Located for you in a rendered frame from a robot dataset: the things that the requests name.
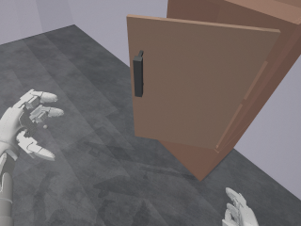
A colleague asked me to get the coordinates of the handle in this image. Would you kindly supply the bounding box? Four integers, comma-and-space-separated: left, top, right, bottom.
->
133, 50, 144, 98

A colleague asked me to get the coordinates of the robot left hand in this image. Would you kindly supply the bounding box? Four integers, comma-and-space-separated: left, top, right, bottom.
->
0, 89, 65, 161

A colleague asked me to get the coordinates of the robot right hand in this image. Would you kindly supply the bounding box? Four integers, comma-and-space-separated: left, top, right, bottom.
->
222, 187, 259, 226

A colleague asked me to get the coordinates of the cupboard door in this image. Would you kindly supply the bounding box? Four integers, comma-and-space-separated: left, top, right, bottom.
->
126, 14, 281, 150

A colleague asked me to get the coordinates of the left robot forearm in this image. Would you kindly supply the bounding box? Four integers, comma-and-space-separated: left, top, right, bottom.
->
0, 140, 20, 226

